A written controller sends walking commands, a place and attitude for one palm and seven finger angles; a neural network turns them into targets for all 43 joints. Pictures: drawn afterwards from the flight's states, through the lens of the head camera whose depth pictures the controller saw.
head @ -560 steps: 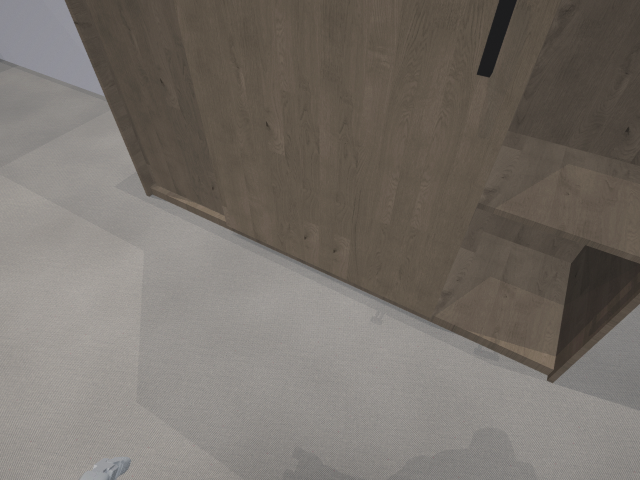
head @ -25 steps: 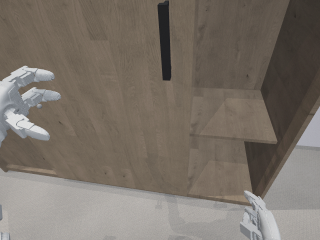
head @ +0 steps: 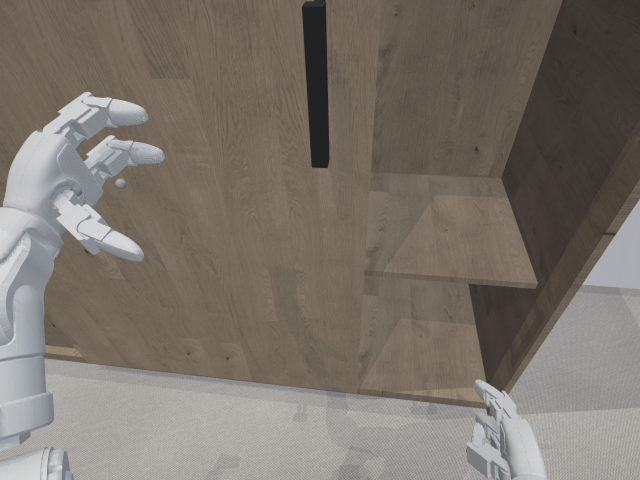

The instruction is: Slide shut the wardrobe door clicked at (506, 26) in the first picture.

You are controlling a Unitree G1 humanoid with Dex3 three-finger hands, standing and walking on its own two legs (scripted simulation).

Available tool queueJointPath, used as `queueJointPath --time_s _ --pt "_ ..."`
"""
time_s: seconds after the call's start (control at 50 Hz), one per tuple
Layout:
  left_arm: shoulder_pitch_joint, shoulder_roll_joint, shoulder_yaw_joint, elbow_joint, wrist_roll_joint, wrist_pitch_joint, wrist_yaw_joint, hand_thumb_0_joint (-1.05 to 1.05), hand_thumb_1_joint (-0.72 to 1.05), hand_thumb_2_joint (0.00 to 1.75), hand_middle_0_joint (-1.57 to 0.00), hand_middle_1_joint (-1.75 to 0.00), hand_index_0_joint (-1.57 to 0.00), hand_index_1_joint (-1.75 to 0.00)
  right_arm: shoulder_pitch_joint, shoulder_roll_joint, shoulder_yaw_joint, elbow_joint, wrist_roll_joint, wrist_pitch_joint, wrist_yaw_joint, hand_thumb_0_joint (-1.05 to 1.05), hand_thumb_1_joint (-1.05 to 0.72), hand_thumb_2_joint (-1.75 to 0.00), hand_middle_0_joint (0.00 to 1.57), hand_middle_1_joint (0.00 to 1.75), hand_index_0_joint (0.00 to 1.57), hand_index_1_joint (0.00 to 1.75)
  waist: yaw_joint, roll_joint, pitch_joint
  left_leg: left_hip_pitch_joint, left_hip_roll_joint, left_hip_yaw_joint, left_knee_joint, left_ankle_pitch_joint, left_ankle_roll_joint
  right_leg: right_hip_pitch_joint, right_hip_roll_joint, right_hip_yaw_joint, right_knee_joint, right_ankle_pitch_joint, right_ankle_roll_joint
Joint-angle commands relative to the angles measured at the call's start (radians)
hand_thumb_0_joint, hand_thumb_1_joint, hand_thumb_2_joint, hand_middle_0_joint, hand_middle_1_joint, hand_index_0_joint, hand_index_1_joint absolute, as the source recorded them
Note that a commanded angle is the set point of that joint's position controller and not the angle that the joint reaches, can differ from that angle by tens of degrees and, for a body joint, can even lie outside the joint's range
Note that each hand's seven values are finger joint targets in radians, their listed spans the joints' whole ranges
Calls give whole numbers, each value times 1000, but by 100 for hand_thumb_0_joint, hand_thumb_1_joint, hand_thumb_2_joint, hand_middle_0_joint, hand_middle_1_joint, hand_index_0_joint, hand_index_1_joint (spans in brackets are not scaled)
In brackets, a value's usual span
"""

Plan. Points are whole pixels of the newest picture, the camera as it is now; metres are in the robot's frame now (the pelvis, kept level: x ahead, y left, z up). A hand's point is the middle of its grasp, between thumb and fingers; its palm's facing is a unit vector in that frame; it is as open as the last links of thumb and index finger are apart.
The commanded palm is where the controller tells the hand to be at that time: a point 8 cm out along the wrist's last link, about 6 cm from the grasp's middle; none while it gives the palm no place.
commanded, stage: move the hooked fingers beside the handle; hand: left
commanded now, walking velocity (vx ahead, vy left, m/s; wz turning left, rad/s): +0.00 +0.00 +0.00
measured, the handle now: (320, 87) +0.54 +0.05 +0.27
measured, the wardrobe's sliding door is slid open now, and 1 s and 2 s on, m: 0.41 0.41 0.41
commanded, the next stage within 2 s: none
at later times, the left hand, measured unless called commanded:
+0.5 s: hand (178, 140) +0.39 +0.19 +0.27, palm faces +0.03 -1.00 -0.06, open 14.0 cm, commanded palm +0.36 +0.23 +0.26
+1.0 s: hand (249, 127) +0.43 +0.12 +0.26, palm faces -0.03 -1.00 -0.02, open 14.0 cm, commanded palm +0.42 +0.17 +0.26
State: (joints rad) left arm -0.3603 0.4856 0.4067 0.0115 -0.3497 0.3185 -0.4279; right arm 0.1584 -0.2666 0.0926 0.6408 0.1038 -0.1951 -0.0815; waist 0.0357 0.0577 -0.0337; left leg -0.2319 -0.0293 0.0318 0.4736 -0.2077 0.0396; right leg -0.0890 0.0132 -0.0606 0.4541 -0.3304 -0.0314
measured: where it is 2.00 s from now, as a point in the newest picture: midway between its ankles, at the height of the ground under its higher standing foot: outside the picture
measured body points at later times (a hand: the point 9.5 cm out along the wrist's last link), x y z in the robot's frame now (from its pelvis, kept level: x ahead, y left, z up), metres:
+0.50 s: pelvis +0.00 +0.01 +0.00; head -0.03 -0.01 +0.45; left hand +0.38 +0.24 +0.27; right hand +0.19 -0.21 -0.08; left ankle +0.03 +0.10 -0.74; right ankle -0.05 -0.09 -0.74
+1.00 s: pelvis +0.00 -0.01 +0.00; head -0.02 -0.04 +0.45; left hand +0.43 +0.18 +0.27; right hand +0.12 -0.27 -0.11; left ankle +0.03 +0.09 -0.74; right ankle -0.05 -0.09 -0.74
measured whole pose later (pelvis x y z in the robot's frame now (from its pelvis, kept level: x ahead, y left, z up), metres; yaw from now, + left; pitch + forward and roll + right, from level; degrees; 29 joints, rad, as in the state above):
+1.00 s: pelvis +0.00 -0.01 +0.00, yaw -1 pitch -1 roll +0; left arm -0.84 0.34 0.22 0.57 -0.20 0.33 -0.11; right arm 0.25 -0.28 0.04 0.72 0.09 -0.08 -0.07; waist -0.03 0.05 -0.04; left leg -0.22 -0.01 0.04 0.41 -0.17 0.02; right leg -0.09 0.04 -0.04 0.40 -0.29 -0.05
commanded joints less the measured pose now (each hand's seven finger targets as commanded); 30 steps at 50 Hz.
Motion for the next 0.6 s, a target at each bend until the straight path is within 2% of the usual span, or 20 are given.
queueJointPath --time_s 0.0,0.08,0.1,0.14,0.16,0.18,0.2,0.22,0.26,0.28,0.36,0.38,0.4,0.42,0.44,0.48,0.52,0.54,0.56,0.58 --pt "-307 350 207 -25 8 40 88 0 -50 30 -30 -120 -30 -120 -166 -112 -50 -157 2 -23 13 0 -90 -90 20 30 20 30 51 4 -184 197 18 -78 -26 307 3 -90 -19 13 -56 476 6" --pt "-301 159 -21 22 42 156 68 0 -50 30 -30 -120 -30 -120 -164 -122 -57 -176 23 25 22 0 -90 -90 20 30 20 30 3 -38 -122 193 29 -81 -31 281 -4 -148 -18 8 -66 424 13" --pt "-354 139 -52 -51 41 155 60 0 -50 30 -30 -120 -30 -120 -175 -122 -60 -191 25 24 22 0 -90 -90 20 30 20 30 -8 -19 -159 230 29 -86 -25 280 1 -162 -15 11 -64 419 14" --pt "-433 111 -91 -170 32 123 58 0 -50 30 -30 -120 -30 -120 -188 -112 -57 -207 21 18 12 0 -90 -90 20 30 20 30 -22 -32 -237 296 27 -98 -16 273 8 -167 -12 13 -59 396 12" --pt "-501 145 -69 -224 30 92 69 0 -50 30 -30 -120 -30 -120 -191 -107 -55 -206 17 14 5 0 -90 -90 20 30 20 30 -24 -20 -259 323 29 -105 -19 258 7 -170 -9 13 -63 366 9" --pt "-575 116 -105 -282 19 51 82 0 -50 30 -30 -120 -30 -120 -199 -94 -43 -198 12 9 -2 0 -90 -90 20 30 20 30 -36 -23 -253 328 29 -106 -22 235 8 -170 -10 14 -71 342 6" --pt "-650 176 -46 -323 17 15 104 0 -50 30 -30 -120 -30 -120 -197 -101 -48 -190 6 -1 -7 0 -90 -90 20 30 20 30 -29 -4 -296 359 29 -118 -28 228 6 -166 -5 18 -76 325 3" --pt "-690 173 -40 -349 20 -15 124 0 -50 30 -30 -120 -30 -120 -194 -99 -45 -180 -1 -8 -11 0 -90 -90 20 30 20 30 -29 21 -332 400 33 -127 -36 248 0 -161 -4 14 -70 317 -1" --pt "-727 200 7 -303 29 -42 180 0 -50 30 -30 -120 -30 -120 -180 -101 -47 -150 -15 -12 -17 0 -90 -90 20 30 20 30 -20 37 -360 424 39 -134 -50 266 -14 -150 -3 11 -71 306 -3" --pt "-700 241 40 -246 39 -37 211 0 -50 30 -30 -120 -30 -120 -168 -102 -45 -130 -21 -2 -17 0 -90 -90 20 30 20 30 -4 26 -328 376 37 -124 -58 242 -14 -127 -5 16 -88 289 -5" --pt "-671 127 -54 74 87 69 280 0 -50 30 -30 -120 -30 -120 -153 -105 -48 -86 -14 39 -14 0 -90 -90 20 30 20 30 -20 -8 -166 251 39 -107 -100 147 -20 -150 -8 13 -105 229 -1" --pt "-636 137 -52 148 104 101 285 0 -50 30 -30 -120 -30 -120 -144 -112 -51 -81 -11 56 -10 0 -90 -90 20 30 20 30 -9 -25 -149 219 37 -102 -102 143 -18 -133 -10 17 -114 227 -6" --pt "-665 90 -109 157 113 121 280 0 -50 30 -30 -120 -30 -120 -142 -113 -52 -88 -7 65 -5 0 -90 -90 20 30 20 30 -24 -22 -157 231 40 -96 -102 160 -17 -138 -12 18 -113 247 -4" --pt "-667 58 -139 150 117 135 274 0 -50 30 -30 -120 -30 -120 -145 -110 -54 -105 -3 70 -1 0 -90 -90 20 30 20 30 -23 -1 -180 246 39 -94 -97 176 -16 -134 -13 22 -111 264 -6" --pt "-668 46 -148 151 117 139 269 0 -50 30 -30 -120 -30 -120 -141 -110 -57 -113 -5 72 3 0 -90 -90 20 30 20 30 -26 -12 -206 263 40 -94 -89 204 -14 -127 -12 20 -108 290 -6" --pt "-652 35 -153 149 104 115 252 0 -50 30 -30 -120 -30 -120 -135 -112 -59 -126 -7 79 6 0 -90 -90 20 30 20 30 -22 -81 -244 271 39 -93 -78 244 -6 -90 -12 23 -107 340 -8" --pt "-740 44 -143 60 90 59 241 0 -50 30 -30 -120 -30 -120 -145 -108 -62 -143 -8 72 4 0 -90 -90 20 30 20 30 -28 -80 -299 316 37 -88 -73 259 1 -87 -9 30 -102 366 -4" --pt "-770 85 -111 46 88 34 246 0 -50 30 -30 -120 -30 -120 -145 -108 -62 -142 -9 70 0 0 -90 -90 20 30 20 30 -26 -92 -309 323 38 -86 -73 264 2 -80 -8 32 -101 367 -3" --pt "-841 59 -137 9 87 8 250 0 -50 30 -30 -120 -30 -120 -147 -105 -60 -141 -12 64 -1 0 -90 -90 20 30 20 30 -34 -62 -310 339 35 -84 -72 266 2 -92 -8 33 -100 362 -3" --pt "-853 90 -105 16 85 -14 266 0 -50 30 -30 -120 -30 -120 -141 -100 -59 -134 -15 60 -2 0 -90 -90 20 30 20 30 -28 -75 -293 326 37 -91 -76 242 2 -92 -6 32 -109 326 -4"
